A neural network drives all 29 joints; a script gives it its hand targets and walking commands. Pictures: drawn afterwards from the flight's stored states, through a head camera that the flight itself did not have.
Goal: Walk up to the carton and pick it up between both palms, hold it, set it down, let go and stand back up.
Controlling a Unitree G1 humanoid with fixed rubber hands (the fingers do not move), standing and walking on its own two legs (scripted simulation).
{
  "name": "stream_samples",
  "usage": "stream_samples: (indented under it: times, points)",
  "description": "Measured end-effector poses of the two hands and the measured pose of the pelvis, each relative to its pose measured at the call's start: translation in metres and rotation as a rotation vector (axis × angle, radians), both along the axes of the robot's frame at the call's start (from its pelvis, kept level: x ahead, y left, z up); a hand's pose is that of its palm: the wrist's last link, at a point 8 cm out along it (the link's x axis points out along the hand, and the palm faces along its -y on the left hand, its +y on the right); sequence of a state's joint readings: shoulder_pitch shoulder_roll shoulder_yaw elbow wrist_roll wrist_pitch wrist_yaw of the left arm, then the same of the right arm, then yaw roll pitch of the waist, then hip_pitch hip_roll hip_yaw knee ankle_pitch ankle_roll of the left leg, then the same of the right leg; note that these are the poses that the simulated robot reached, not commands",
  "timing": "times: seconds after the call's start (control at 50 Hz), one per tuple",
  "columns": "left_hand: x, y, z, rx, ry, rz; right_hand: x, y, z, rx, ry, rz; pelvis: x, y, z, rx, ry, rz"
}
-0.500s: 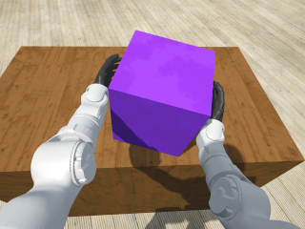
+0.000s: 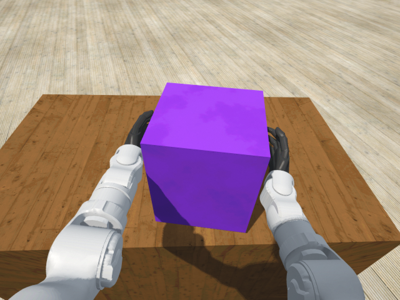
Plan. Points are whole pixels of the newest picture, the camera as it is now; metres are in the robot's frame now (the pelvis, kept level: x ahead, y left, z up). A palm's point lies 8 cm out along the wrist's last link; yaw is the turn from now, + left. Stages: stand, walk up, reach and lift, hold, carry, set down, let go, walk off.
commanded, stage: reach and lift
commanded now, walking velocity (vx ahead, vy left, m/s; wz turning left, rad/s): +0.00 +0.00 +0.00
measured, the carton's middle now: (206, 158) +0.41 -0.04 +0.08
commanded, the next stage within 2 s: hold in 1.78 s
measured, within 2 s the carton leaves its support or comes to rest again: neither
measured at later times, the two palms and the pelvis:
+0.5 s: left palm (115, 136) +0.38 +0.13 +0.19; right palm (283, 145) +0.34 -0.17 +0.18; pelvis -0.03 +0.00 +0.00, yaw -1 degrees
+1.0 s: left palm (127, 119) +0.37 +0.10 +0.23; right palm (307, 121) +0.35 -0.20 +0.23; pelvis -0.03 -0.02 +0.00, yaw -1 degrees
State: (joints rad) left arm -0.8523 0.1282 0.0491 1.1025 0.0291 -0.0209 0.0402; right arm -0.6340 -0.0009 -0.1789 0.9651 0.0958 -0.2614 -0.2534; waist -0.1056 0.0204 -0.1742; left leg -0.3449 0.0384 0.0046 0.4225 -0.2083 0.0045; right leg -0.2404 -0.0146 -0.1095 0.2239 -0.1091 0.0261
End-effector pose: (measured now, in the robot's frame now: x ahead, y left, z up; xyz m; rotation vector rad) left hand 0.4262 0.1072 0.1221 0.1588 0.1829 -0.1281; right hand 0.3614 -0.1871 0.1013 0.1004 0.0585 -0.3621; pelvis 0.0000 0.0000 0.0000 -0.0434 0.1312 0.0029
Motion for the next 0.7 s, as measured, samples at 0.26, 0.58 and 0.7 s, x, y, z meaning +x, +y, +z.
stream_samples:
  times: [0.26, 0.58, 0.7]
  points:
    - [-0.009, 0.002, 0.085, -0.06, -0.052, 0.034, 0.001, 0.0, 0.094, -0.059, -0.038, 0.03, -0.009, 0.006, 0.002, 0.008, -0.191, -0.036]
    - [-0.055, 0.022, 0.056, -0.06, 0.037, 0.124, -0.023, 0.016, 0.067, -0.022, 0.04, 0.104, -0.037, 0.0, 0.0, 0.013, -0.22, -0.002]
    - [-0.061, 0.012, 0.066, -0.025, 0.029, 0.141, -0.025, 0.006, 0.069, 0.003, 0.039, 0.123, -0.043, -0.003, -0.001, 0.018, -0.179, 0.003]
